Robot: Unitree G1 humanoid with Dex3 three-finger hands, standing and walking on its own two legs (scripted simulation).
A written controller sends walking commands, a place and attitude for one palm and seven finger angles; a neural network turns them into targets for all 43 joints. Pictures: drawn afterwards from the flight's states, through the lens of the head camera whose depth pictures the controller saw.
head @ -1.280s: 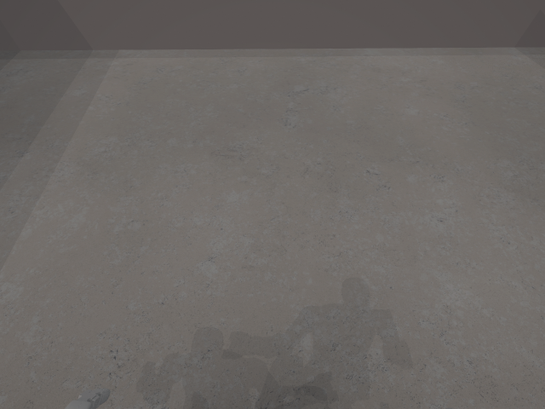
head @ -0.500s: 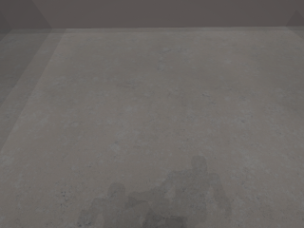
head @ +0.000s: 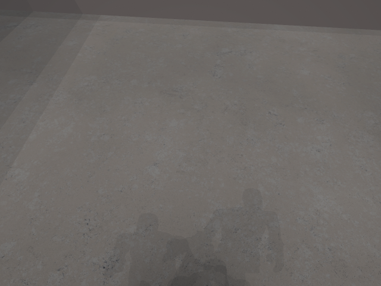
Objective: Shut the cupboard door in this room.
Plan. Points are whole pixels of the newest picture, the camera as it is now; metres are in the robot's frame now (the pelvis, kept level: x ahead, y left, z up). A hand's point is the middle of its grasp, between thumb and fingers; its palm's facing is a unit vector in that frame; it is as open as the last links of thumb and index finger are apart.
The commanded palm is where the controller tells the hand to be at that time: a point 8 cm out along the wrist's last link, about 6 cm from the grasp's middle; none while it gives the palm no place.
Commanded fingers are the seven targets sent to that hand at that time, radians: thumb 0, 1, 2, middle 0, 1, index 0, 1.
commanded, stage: turn or walk to find it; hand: left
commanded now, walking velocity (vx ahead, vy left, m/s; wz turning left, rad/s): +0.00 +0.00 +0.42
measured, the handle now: out of the picture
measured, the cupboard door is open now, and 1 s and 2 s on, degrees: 69 69 69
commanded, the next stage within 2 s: none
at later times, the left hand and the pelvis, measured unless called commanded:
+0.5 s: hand out of the picture +0.00 +0.16 -0.13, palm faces +0.23 -0.92 -0.31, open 7.4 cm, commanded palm none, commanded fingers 0.00 0.90 0.90 -0.20 -0.30 -0.20 -0.30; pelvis -0.04 -0.06 +0.01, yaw +13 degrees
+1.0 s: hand out of the picture -0.18 +0.16 -0.18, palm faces +0.49 -0.84 -0.23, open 7.4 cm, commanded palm none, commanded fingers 0.00 0.90 0.90 -0.20 -0.30 -0.20 -0.30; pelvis -0.08 -0.03 +0.01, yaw +26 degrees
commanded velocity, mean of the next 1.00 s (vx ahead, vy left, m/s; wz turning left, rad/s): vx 0.00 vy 0.00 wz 0.42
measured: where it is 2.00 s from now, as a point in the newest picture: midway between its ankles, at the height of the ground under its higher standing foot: outside the picture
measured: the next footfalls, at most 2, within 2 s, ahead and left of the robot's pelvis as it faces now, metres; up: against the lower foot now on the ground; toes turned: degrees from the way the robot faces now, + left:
right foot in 0.38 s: +0.01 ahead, -0.14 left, +0.00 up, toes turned +9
left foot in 0.88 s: -0.10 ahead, +0.07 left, +0.00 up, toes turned +28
